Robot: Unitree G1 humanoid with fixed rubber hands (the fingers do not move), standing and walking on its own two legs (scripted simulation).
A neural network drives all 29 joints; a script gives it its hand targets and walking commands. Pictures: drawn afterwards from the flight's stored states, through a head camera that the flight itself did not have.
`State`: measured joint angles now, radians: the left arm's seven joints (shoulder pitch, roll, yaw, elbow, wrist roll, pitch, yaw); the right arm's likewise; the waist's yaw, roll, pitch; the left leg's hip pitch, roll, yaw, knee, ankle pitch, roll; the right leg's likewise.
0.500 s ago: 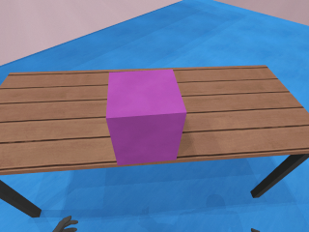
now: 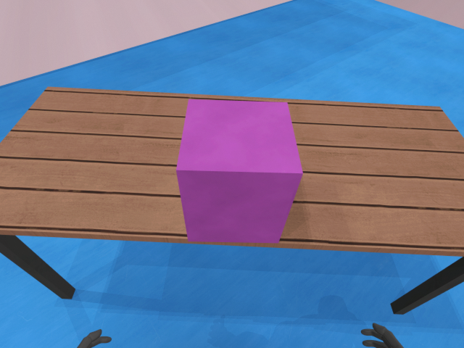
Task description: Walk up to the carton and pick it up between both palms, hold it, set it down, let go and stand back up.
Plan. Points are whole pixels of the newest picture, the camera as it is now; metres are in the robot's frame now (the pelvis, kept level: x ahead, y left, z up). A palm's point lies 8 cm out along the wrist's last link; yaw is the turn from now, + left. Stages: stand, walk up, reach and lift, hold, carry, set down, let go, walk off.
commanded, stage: walk up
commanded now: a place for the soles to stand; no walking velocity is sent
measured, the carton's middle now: (235, 174) +0.47 +0.01 +0.00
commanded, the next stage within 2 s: none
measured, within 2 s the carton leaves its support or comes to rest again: neither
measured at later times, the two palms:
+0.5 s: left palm out of the picture +0.08 +0.27 -0.10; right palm out of the picture +0.14 -0.26 -0.08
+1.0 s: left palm out of the picture +0.05 +0.27 -0.10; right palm out of the picture +0.14 -0.26 -0.08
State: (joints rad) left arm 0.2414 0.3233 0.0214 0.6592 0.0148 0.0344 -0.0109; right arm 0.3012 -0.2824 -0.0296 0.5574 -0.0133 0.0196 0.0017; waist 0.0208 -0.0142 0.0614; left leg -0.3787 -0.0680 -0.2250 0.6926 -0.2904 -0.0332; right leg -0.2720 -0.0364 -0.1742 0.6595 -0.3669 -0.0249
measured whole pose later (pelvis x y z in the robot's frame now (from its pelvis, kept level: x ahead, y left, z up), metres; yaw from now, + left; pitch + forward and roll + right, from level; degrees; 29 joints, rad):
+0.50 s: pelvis +0.00 -0.01 +0.00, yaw +6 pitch -2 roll -1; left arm 0.26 0.31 0.00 0.66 0.01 0.05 -0.01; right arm 0.28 -0.28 -0.03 0.59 -0.01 0.01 0.00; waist 0.01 -0.01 0.07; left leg -0.36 -0.07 -0.18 0.69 -0.28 -0.02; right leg -0.23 -0.07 -0.24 0.66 -0.39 -0.03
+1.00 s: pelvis +0.00 -0.01 +0.00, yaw +7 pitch -2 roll -1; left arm 0.30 0.33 0.02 0.66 0.01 0.04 -0.01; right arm 0.29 -0.27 -0.02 0.62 -0.01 0.02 -0.01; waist 0.02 -0.02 0.05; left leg -0.36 -0.08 -0.21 0.66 -0.27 -0.02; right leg -0.23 -0.04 -0.21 0.64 -0.38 -0.04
